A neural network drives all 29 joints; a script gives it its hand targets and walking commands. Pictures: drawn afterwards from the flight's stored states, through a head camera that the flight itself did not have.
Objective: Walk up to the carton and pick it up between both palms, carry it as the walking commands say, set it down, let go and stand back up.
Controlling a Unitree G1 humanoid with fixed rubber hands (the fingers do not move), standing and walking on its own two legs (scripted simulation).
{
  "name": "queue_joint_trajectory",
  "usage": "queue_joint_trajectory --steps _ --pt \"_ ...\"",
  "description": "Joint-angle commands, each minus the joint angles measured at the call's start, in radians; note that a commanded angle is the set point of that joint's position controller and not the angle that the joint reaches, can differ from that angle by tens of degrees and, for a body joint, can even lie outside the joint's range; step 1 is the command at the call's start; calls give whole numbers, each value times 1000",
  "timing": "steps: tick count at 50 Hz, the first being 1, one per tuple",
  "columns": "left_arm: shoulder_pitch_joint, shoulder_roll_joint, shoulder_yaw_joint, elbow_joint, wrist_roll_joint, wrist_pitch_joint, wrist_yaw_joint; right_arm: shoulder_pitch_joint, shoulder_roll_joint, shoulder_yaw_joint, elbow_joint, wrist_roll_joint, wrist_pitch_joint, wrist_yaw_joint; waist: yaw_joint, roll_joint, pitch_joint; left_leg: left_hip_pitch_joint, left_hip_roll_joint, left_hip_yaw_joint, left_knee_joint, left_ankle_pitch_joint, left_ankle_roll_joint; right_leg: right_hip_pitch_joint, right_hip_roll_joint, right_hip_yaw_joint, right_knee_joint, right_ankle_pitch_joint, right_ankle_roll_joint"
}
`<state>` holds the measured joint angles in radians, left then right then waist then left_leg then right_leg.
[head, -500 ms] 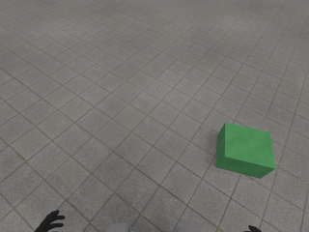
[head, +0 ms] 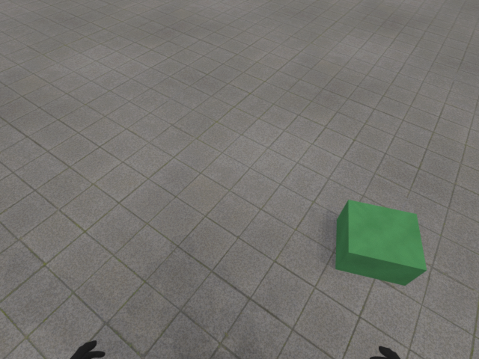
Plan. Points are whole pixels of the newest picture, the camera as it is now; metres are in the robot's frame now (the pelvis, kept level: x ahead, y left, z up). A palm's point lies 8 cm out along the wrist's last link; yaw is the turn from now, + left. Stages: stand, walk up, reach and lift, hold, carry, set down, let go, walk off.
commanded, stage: stand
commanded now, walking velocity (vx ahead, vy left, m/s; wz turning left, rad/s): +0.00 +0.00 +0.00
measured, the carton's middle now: (375, 241) +0.68 -0.62 -0.68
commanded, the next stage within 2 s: walk up in 1.44 s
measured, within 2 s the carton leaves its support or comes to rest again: neither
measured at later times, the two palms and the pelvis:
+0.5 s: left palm out of the picture +0.09 +0.28 -0.11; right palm out of the picture +0.07 -0.29 -0.10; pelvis +0.00 +0.00 +0.01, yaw -1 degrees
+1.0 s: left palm out of the picture +0.07 +0.28 -0.11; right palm out of the picture +0.05 -0.30 -0.10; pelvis -0.01 -0.01 +0.02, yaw -2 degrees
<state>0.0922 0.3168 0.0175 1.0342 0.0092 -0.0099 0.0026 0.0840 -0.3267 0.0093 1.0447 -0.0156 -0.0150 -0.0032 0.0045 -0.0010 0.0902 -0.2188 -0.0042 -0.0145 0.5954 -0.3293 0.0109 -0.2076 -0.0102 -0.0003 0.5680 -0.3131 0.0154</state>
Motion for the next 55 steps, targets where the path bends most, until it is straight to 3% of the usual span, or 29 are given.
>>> queue_joint_trajectory --steps 1,3,4,9,10,13,16,20,21,23,26,28,29,33,34,35,36,38,40,43,44,46,47,49,50,52,53,54,55 --pt "-56 198 29 -71 -15 -25 7 -50 -214 -45 -49 12 -28 -12 10 -24 -130 20 122 -117 -182 297 47 71 -101 82 -138 273 -60" --pt "-40 189 31 -53 -12 -27 7 -27 -217 -41 -44 -2 -31 -9 -10 3 -159 67 123 -106 -208 324 54 101 -100 81 -138 266 -54" --pt "-44 210 35 -50 -20 -29 10 -39 -243 -57 -36 11 -27 -10 7 28 -152 67 126 -96 -202 363 49 78 -107 89 -138 288 -60" --pt "-29 219 30 -31 0 -30 10 -68 -200 -46 -31 3 -29 -6 4 0 -140 71 113 -96 -207 362 38 114 -105 75 -176 311 -45" --pt "-52 238 37 -28 3 -29 12 -50 -224 -50 -27 9 -30 -7 -14 4 -160 100 118 -77 -216 357 34 106 -114 80 -177 345 -51" --pt "-62 227 27 -18 -5 -24 10 -44 -223 -54 -22 7 -24 -9 -18 9 -126 70 120 -84 -239 331 30 104 -107 79 -193 302 -47" --pt "-49 223 20 -18 -10 -26 8 -49 -226 -57 -6 9 -27 -6 13 11 -131 80 130 -90 -257 291 32 105 -119 102 -217 271 -52" --pt "-68 234 28 -19 0 -19 12 -80 -217 -48 -7 5 -24 -5 -20 -12 -115 95 132 -82 -275 281 33 83 -105 92 -218 284 -45" --pt "-46 233 23 -19 -10 -26 10 -63 -231 -56 -13 4 -26 0 3 34 -128 91 128 -87 -277 302 32 115 -110 107 -235 288 -46" --pt "-59 222 23 -15 -1 -31 12 -51 -207 -46 1 11 -28 -5 -4 43 -137 108 124 -80 -276 336 32 121 -121 100 -239 311 -49" --pt "-29 221 17 -7 -10 -35 13 -41 -217 -58 -9 8 -26 -6 -8 -48 -149 129 137 -80 -282 307 38 130 -122 108 -256 315 -45" --pt "-51 218 22 -13 -10 -33 12 -48 -230 -58 4 4 -22 -5 8 15 -138 111 129 -73 -283 321 31 126 -123 103 -242 312 -46" --pt "-35 234 19 -4 -11 -30 11 -44 -205 -50 8 9 -22 -1 -9 32 -149 134 138 -77 -288 299 35 128 -126 113 -251 288 -47" --pt "-65 220 14 10 1 -31 12 -63 -218 -58 -4 0 -23 -5 -11 -38 -125 125 133 -67 -304 260 23 102 -114 111 -263 267 -37" --pt "-51 221 20 1 -3 -29 12 -43 -237 -64 3 0 -22 -7 -3 8 -74 88 118 -68 -319 271 11 86 -109 99 -265 260 -40" --pt "-43 207 16 -16 -6 -30 11 -37 -238 -64 20 1 -23 -6 11 -30 -107 99 139 -69 -311 259 25 109 -113 104 -265 243 -45" --pt "-36 230 19 -1 -11 -34 10 -38 -226 -57 14 5 -25 -3 -3 26 -105 114 134 -79 -315 279 27 93 -109 112 -254 272 -45" --pt "-38 240 20 14 -7 -31 14 -61 -212 -53 2 11 -21 1 -4 30 -131 132 136 -73 -322 269 32 108 -122 122 -258 272 -55" --pt "-52 221 18 -5 -9 -33 11 -44 -210 -53 8 7 -23 0 -1 -19 -68 108 132 -83 -336 234 23 60 -106 100 -267 219 -35" --pt "-31 244 22 32 3 -32 9 -43 -241 -64 20 8 -22 -5 -16 13 -94 131 125 -64 -314 247 17 79 -118 118 -280 240 -50" --pt "-31 241 24 6 -2 -31 9 -45 -230 -58 11 2 -17 -3 -2 -23 -93 113 131 -68 -314 237 13 77 -111 110 -282 238 -38" --pt "-24 233 27 8 -2 -31 6 -27 -225 -59 30 4 -18 2 4 29 -100 102 129 -71 -329 184 23 89 -114 114 -286 190 -42" --pt "-36 215 21 5 -4 -31 7 -38 -237 -61 18 6 -21 1 -6 5 -107 93 125 -61 -316 190 23 90 -119 120 -271 222 -49" --pt "-28 230 19 7 -6 -32 7 -44 -217 -54 16 8 -20 2 -3 28 -112 117 144 -66 -313 214 22 75 -117 126 -277 244 -44" --pt "-48 233 24 19 -1 -27 9 -28 -211 -55 19 4 -20 2 -5 -11 -99 107 133 -67 -312 226 13 70 -115 114 -259 244 -46" --pt "-38 220 11 16 -3 -28 12 -49 -214 -56 22 12 -20 -2 -12 12 -74 86 142 -73 -329 192 21 61 -110 127 -282 225 -43" --pt "-21 233 19 18 -14 -28 11 -23 -222 -53 19 9 -23 2 -5 -24 -125 118 140 -72 -323 229 18 81 -107 110 -280 213 -41" --pt "-36 244 18 14 -5 -30 10 -35 -214 -47 25 7 -18 -1 5 11 -109 105 140 -65 -314 240 16 87 -112 124 -281 226 -47" --pt "-26 222 7 18 -11 -29 7 -44 -210 -45 27 19 -21 -4 5 -29 -79 90 142 -66 -307 195 19 63 -112 131 -288 215 -44"
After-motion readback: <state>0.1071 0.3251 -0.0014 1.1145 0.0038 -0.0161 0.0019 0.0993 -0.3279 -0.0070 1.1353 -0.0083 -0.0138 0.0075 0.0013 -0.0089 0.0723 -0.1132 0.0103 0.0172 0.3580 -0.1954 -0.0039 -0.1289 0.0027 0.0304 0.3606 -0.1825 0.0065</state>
